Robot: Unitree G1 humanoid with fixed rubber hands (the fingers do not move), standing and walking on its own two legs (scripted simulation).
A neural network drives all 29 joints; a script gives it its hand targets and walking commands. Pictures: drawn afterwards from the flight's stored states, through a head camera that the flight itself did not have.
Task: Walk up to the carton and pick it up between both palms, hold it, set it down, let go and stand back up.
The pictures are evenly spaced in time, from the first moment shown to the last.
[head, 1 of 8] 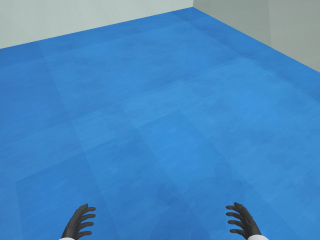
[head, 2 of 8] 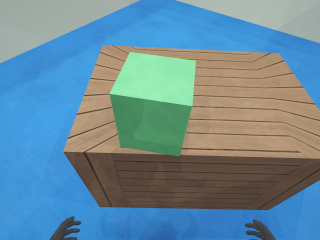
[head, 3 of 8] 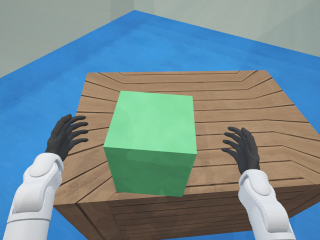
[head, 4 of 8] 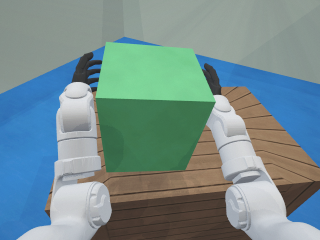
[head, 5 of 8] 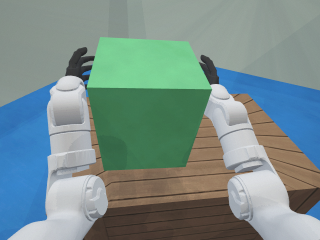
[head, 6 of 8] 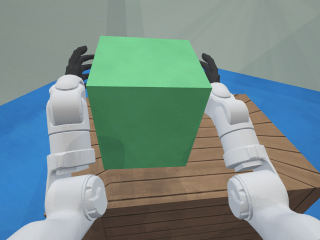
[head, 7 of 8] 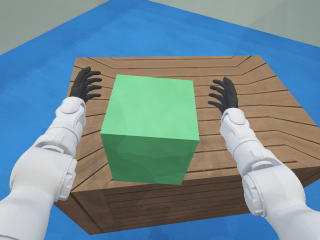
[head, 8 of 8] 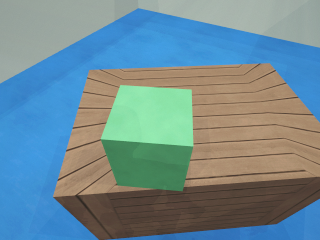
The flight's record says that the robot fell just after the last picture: no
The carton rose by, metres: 0.24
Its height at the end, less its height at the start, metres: +0.00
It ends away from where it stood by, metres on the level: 0.01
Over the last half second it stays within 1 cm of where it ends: yes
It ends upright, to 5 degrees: yes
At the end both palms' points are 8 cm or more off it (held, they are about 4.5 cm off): yes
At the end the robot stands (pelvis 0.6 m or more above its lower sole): yes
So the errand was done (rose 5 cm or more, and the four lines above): yes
